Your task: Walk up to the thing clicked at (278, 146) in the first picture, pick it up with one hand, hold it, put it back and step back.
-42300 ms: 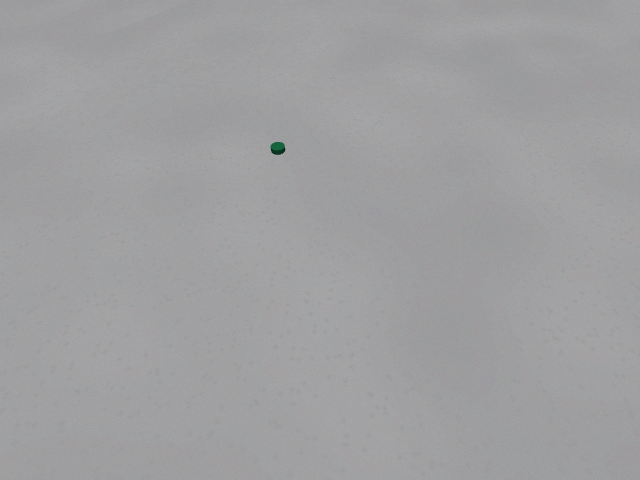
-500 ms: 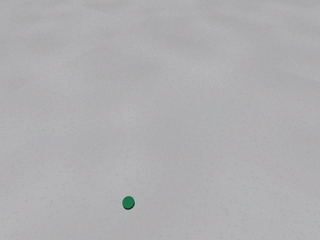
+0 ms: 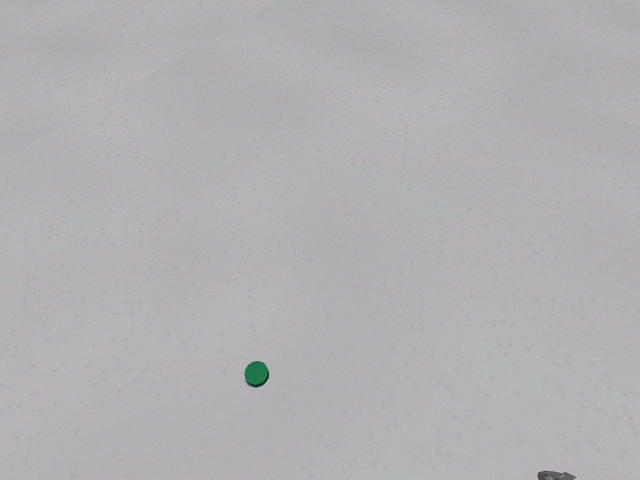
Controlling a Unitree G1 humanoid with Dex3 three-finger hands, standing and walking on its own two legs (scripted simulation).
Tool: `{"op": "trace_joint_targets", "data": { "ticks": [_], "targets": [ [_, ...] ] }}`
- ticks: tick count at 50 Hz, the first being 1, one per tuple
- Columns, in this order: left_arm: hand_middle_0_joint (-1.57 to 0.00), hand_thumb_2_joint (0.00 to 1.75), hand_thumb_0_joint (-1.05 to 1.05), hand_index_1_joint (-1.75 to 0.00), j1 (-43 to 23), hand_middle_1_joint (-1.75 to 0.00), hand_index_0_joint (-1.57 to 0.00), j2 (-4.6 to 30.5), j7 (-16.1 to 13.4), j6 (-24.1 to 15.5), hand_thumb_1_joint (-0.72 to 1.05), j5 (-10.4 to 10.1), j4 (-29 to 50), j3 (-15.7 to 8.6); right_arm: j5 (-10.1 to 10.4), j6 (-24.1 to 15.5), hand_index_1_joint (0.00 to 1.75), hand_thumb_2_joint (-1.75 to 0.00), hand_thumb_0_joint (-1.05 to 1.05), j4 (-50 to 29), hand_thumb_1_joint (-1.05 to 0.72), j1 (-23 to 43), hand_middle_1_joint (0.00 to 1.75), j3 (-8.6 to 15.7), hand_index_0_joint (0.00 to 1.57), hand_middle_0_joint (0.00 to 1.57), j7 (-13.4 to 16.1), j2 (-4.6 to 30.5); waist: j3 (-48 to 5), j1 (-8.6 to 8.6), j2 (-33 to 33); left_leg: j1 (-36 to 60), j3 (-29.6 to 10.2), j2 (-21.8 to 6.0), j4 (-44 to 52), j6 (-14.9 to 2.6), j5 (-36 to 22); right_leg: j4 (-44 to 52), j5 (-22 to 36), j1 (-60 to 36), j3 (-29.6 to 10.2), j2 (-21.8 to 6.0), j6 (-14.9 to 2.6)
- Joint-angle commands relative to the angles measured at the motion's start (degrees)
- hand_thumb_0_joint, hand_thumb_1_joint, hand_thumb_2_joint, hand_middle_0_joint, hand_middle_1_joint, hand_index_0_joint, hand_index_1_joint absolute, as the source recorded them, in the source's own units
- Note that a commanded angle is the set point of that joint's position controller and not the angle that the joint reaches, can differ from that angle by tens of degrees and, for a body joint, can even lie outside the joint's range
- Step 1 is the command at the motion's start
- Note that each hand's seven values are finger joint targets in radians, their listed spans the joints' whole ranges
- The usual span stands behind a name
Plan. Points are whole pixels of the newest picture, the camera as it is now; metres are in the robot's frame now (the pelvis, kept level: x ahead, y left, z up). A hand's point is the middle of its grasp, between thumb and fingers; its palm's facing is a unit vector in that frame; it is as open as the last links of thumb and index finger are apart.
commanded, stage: step back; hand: left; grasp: from above
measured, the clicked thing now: (256, 373) +0.49 +0.21 -0.76
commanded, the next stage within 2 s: none
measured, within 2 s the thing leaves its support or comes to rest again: neither
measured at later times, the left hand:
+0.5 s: hand out of the picture +0.06 +0.33 -0.17, palm faces -0.08 -0.93 -0.37, open 7.4 cm
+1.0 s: hand out of the picture -0.05 +0.35 -0.17, palm faces -0.02 -0.93 -0.37, open 7.4 cm
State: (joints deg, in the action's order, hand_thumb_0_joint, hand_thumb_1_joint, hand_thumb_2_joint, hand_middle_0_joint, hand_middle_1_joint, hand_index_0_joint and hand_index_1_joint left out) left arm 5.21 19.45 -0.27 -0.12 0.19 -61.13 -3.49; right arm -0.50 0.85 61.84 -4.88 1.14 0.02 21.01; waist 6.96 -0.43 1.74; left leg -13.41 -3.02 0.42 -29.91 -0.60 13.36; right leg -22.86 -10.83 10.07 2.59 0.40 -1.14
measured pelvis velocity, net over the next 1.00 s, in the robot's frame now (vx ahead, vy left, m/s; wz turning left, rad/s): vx -0.19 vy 0.08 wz -0.02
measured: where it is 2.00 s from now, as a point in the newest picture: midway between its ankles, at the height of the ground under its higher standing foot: outside the picture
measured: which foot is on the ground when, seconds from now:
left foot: up 0.00-0.18, down 0.20-0.64, up 0.66-0.90, down 0.92-1.00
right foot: down 0.00-0.20, up 0.22-0.58, down 0.60-0.92, up 0.94-1.00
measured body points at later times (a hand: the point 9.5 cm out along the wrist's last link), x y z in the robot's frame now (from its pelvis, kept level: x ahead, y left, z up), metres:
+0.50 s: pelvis -0.07 +0.07 -0.01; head +0.01 +0.08 +0.43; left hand +0.06 +0.37 -0.15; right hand +0.01 -0.24 -0.13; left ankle -0.04 +0.15 -0.74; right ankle -0.12 -0.08 -0.69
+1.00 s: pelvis -0.19 +0.08 -0.02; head -0.13 +0.10 +0.42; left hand -0.05 +0.39 -0.14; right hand -0.11 -0.24 -0.12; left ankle -0.17 +0.19 -0.74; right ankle -0.16 -0.06 -0.71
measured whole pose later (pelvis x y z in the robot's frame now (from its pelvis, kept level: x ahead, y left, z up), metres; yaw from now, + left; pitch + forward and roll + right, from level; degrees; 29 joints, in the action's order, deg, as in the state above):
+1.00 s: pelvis -0.19 +0.08 -0.02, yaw -1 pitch -3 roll +0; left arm 5.7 22.8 -1.0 3.9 1.0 -45.2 -4.6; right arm -1.9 0.7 50.5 -9.4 2.3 0.3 21.4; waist 10.9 -0.2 -3.0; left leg -16.7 -1.9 2.3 -37.2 -1.7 17.6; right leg -53.7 -28.3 25.5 -7.4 2.6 -0.8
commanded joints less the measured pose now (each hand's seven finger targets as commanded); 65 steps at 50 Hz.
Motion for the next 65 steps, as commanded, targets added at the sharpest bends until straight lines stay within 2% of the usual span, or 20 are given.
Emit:
{"op": "trace_joint_targets", "data": {
  "ticks": [1, 6, 8, 11, 15, 18, 24, 30, 31, 32, 33, 36, 42, 45, 46, 47, 48, 51, 60, 65],
  "targets": [
    [-0.2, 0.9, 0.0, -0.3, -4.6, -0.3, -0.2, 17.01, -1.73, -0.38, 0.9, 1.19, 8.98, -4.2, 0.09, 1.37, 0.3, -0.9, 0.0, -5.64, -0.9, -5.78, 0.3, 3.63, 0.2, 0.2, 0.26, 10.79, -9.36, -1.19, -11.36, -3.42, -3.01, 0.68, -24.68, -1.87, 17.98, 2.94, 23.25, 1.88, -18.29, -23.24, -15.03],
    [-0.2, 0.9, 0.0, -0.3, -5.78, -0.3, -0.2, 16.06, -1.8, 0.5, 0.9, 1.66, 12.33, -3.47, 0.02, 0.97, 0.3, -0.9, 0.0, -7.88, -0.9, -7.87, 0.3, 4.02, 0.2, 0.2, 0.06, 10.59, -10.33, -0.74, -10.22, -4.66, 0.05, -0.1, -11.45, -1.14, 10.83, -5.51, 22.57, -1.34, -11.83, -16.49, -9.46],
    [-0.2, 0.9, 0.0, -0.3, -5.43, -0.3, -0.2, 15.65, -1.4, 1.64, 0.9, 0.82, 13.33, -3.11, -0.87, 0.16, 0.3, -0.9, 0.0, -7.71, -0.9, -9.59, 0.3, 4.6, 0.2, 0.2, 0.27, 10.22, -10.17, -1.94, -6.91, -0.19, 3.11, 0.57, 6.0, -0.51, -5.26, -12.42, 18.76, -0.91, -8.39, -12.54, -6.1],
    [-0.2, 0.9, 0.0, -0.3, -2.89, -0.3, -0.2, 12.66, -2.08, 2.7, 0.9, 0.3, 14.15, -2.96, -1.37, -0.76, 0.3, -0.9, 0.0, -10.97, -0.9, -6.17, 0.3, 7.06, 0.2, 0.2, 0.39, 21.85, -10.98, -1.85, 11.03, 3.91, -23.72, -20.44, 8.91, -12.21, -35.78, -34.42, -28.37, 14.06, -11.44, 5.69, -0.15],
    [-0.2, 0.9, 0.0, -0.3, 0.8, -0.3, -0.2, 12.9, -2.19, 2.91, 0.9, -0.46, 12.99, -3.11, -1.32, -0.85, 0.3, -0.9, 0.0, -13.15, -0.9, -0.47, 0.3, 5.34, 0.2, 0.2, 1.94, 14.6, -11.22, 1.91, 6.04, 10.71, -10.81, -13.86, 2.94, -10.54, -37.31, -46.36, -18.89, 20.54, -14.3, 4.82, -0.32],
    [-0.2, 0.9, 0.0, -0.3, 1.2, -0.3, -0.2, 12.59, -1.91, 2.45, 0.9, 0.15, 14.0, -3.24, -1.04, -0.7, 0.3, -0.9, 0.0, -13.75, -0.9, -3.68, 0.3, 5.26, 0.2, 0.2, 2.32, 13.14, -11.79, -0.21, 5.31, 15.44, -10.7, -14.23, 1.36, -12.06, -38.83, -43.73, -18.77, 20.42, -12.43, 4.48, 1.95],
    [-0.2, 0.9, 0.0, -0.3, 1.23, -0.3, -0.2, 11.96, -1.41, 1.67, 0.9, 0.4, 16.07, -3.47, -0.53, -0.45, 0.3, -0.9, 0.0, -15.19, -0.9, -5.96, 0.3, 5.62, 0.2, 0.2, 2.39, 14.47, -12.25, -2.51, 5.11, 16.98, -10.49, -15.7, -0.62, -13.33, -35.79, -26.49, -17.04, 16.35, -9.04, 1.54, 2.0],
    [-0.2, 0.9, 0.0, -0.3, 8.74, -0.3, -0.2, 13.13, -0.66, 0.6, 0.9, 1.61, 13.36, -4.26, 0.62, 0.22, 0.3, -0.9, 0.0, -16.77, -0.9, -1.28, 0.3, 5.0, 0.2, 0.2, 1.46, 14.51, -12.67, 1.06, 1.97, -2.64, -7.42, -11.11, -3.73, -6.37, -13.78, -4.27, 2.35, -3.49, -7.12, -1.59, -1.96],
    [-0.2, 0.9, 0.0, -0.3, 8.66, -0.3, -0.2, 16.39, -0.59, 0.37, 0.9, 2.13, 14.08, -5.07, 0.94, 0.16, 0.3, -0.9, 0.0, -17.45, -0.9, -0.96, 0.3, 4.51, 0.2, 0.2, 1.33, 12.97, -12.06, 0.83, -5.45, -10.49, -4.33, -5.99, -9.37, -2.96, -4.64, -2.61, 6.95, -5.42, -17.71, -9.42, -5.67],
    [-0.2, 0.9, 0.0, -0.3, 6.33, -0.3, -0.2, 20.73, -0.38, 0.65, 0.9, 1.13, 15.09, -5.87, 1.07, 0.33, 0.3, -0.9, 0.0, -17.6, -0.9, 1.97, 0.3, 4.48, 0.2, 0.2, 1.54, 11.18, -8.49, 2.63, -16.42, -11.44, 2.3, 3.9, -20.63, 0.0, 11.97, 2.72, 11.49, 2.61, -29.03, -19.13, -14.64],
    [-0.2, 0.9, 0.0, -0.3, 3.21, -0.3, -0.2, 21.01, -0.49, 0.25, 0.9, 1.87, 17.66, -5.87, 0.6, 0.74, 0.3, -0.9, 0.0, -16.79, -0.9, 0.93, 0.3, 4.86, 0.2, 0.2, 1.69, 12.22, -6.08, 2.71, -16.47, -10.35, -2.54, 4.92, -32.8, 0.75, 22.97, 3.98, 14.07, 8.45, -33.95, -23.89, -18.32],
    [-0.2, 0.9, 0.0, -0.3, -1.45, -0.3, -0.2, 15.74, -1.35, 0.28, 0.9, 1.4, 19.39, -4.62, 1.23, 0.45, 0.3, -0.9, 0.0, -15.03, -0.9, -4.09, 0.3, 4.36, 0.2, 0.2, 1.47, 11.82, -5.84, -0.23, -9.03, -12.71, -5.74, 6.8, -38.6, 0.64, 16.96, -1.34, 22.44, 4.78, -18.46, -14.97, -13.37],
    [-0.2, 0.9, 0.0, -0.3, 2.31, -0.3, -0.2, 14.91, -1.79, 1.32, 0.9, 1.78, 20.97, -4.24, 0.2, -0.63, 0.3, -0.9, 0.0, -16.05, -0.9, -6.11, 0.3, 3.85, 0.2, 0.2, 1.59, 10.85, -10.38, 1.72, -12.73, -10.6, -0.29, 0.91, -10.07, 0.8, 14.67, -8.8, 26.19, -8.41, -14.85, -13.26, -10.23],
    [-0.2, 0.9, 0.0, -0.3, 2.21, -0.3, -0.2, 13.91, -0.85, 2.7, 0.9, 0.63, 21.81, -3.47, -1.31, -1.57, 0.3, -0.9, 0.0, -14.8, -0.9, -9.22, 0.3, 5.41, 0.2, 0.2, 1.43, 12.15, -10.78, 0.2, -6.43, 3.82, -0.89, -1.11, 8.41, -0.66, -8.46, -17.1, 12.0, 3.04, -11.26, -7.95, -4.43],
    [-0.2, 0.9, 0.0, -0.3, 4.76, -0.3, -0.2, 11.51, -0.6, 2.93, 0.9, 0.32, 22.0, -3.04, -2.3, -1.76, 0.3, -0.9, 0.0, -15.68, -0.9, -7.88, 0.3, 6.74, 0.2, 0.2, 1.44, 17.32, -10.55, 1.19, 4.34, 9.35, -17.25, -13.17, 9.55, -4.74, -14.05, -24.55, -4.99, 15.81, -8.89, -0.13, -1.7],
    [-0.2, 0.9, 0.0, -0.3, 0.49, -0.3, -0.2, 13.46, -1.4, 2.85, 0.9, 0.28, 22.39, -3.95, -1.24, -1.59, 0.3, -0.9, 0.0, -16.7, -0.9, -6.78, 0.3, 7.36, 0.2, 0.2, 0.94, 22.79, -9.54, -1.96, 11.95, -0.64, -26.81, -22.91, 11.33, -14.11, -19.9, -35.51, -26.16, 14.89, -9.2, 5.08, -0.15],
    [-0.2, 0.9, 0.0, -0.3, -1.07, -0.3, -0.2, 14.73, -1.84, 2.87, 0.9, 0.95, 21.47, -4.56, -1.37, -1.85, 0.3, -0.9, 0.0, -16.53, -0.9, -5.89, 0.3, 7.36, 0.2, 0.2, 1.15, 21.81, -7.98, -2.44, 8.65, -5.13, -29.19, -23.93, 11.68, -16.38, -17.33, -44.39, -26.62, 14.02, -14.48, 5.05, -0.26],
    [-0.2, 0.9, 0.0, -0.3, 5.75, -0.3, -0.2, 13.77, -1.39, 3.07, 0.9, -0.01, 18.84, -4.59, -1.47, -1.86, 0.3, -0.9, 0.0, -17.63, -0.9, -0.43, 0.3, 5.41, 0.2, 0.2, 1.9, 15.71, -7.68, 2.46, 5.0, 0.83, -12.89, -15.72, 6.42, -11.76, -22.69, -51.64, -18.42, 18.79, -15.3, 5.0, -0.31],
    [-0.2, 0.9, 0.0, -0.3, 6.88, -0.3, -0.2, 12.92, -0.09, 2.82, 0.9, 0.76, 19.23, -4.64, -1.4, -1.15, 0.3, -0.9, 0.0, -19.22, -0.9, -4.53, 0.3, 6.14, 0.2, 0.2, 2.06, 16.83, -10.2, -1.47, 8.54, 7.46, -11.19, -16.14, 5.54, -13.81, -13.1, -31.56, -18.42, 14.51, -9.46, 1.86, 3.0],
    [-0.2, 0.9, 0.0, -0.3, 17.01, -0.3, -0.2, 13.43, 0.81, 2.33, 0.9, 1.44, 12.76, -5.68, -0.98, 0.65, 0.3, -0.9, 0.0, -19.82, -0.9, -1.89, 0.3, 5.95, 0.2, 0.2, 1.66, 17.27, -11.47, 2.27, 8.82, -9.98, -7.15, -10.79, 1.89, -6.63, 2.95, -4.43, -8.26, -5.5, -1.75, 0.78, -0.86]
  ]
}}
